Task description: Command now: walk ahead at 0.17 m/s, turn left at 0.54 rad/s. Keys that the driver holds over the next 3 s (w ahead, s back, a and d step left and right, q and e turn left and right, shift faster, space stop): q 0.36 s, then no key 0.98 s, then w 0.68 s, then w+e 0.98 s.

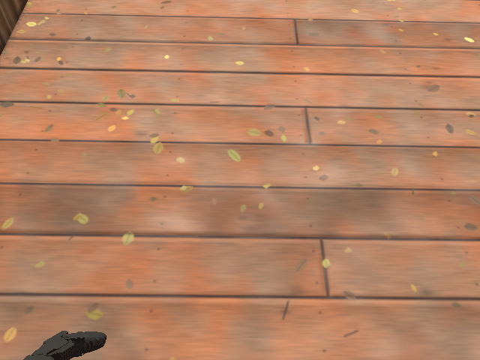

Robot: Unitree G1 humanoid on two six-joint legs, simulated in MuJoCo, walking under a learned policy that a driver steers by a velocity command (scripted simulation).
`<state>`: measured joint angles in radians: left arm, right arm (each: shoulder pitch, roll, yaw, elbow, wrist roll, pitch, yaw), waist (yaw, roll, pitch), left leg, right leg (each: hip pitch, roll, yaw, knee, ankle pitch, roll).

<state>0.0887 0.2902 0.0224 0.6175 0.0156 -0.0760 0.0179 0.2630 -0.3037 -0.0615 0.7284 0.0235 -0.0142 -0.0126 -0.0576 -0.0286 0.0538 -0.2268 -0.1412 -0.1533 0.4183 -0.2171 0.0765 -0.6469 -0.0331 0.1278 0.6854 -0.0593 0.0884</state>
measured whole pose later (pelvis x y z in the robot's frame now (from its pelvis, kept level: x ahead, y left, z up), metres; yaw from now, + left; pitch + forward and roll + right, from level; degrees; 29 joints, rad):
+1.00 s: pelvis +0.09 -0.01 -0.01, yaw +20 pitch -1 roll +0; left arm 0.19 0.25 0.04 0.83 0.01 0.00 0.02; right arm 0.17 -0.22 -0.03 0.76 -0.02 0.01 -0.01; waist 0.00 0.01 0.02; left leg -0.24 -0.04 -0.01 0.51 -0.26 0.03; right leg -0.20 -0.03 0.01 0.50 -0.29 0.03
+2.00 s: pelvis +0.29 +0.06 -0.02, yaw +18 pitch +2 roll +0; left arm 0.51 0.23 0.04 1.06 -0.01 -0.07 0.02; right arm -0.08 -0.24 -0.03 0.81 0.03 -0.09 0.04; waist 0.10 0.01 0.04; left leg -0.52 0.01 0.04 0.52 -0.04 0.08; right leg 0.19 -0.03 -0.01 0.23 -0.43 0.02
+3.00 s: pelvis +0.85 +0.15 -0.01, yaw -11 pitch +3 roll +0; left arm 0.36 0.29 0.08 0.77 -0.02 -0.05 0.01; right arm 0.00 -0.28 -0.04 0.75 0.00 -0.11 0.02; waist 0.08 0.04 0.02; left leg -0.56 0.02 -0.09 0.49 0.03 -0.03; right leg -0.08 0.11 0.18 0.41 -0.35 -0.07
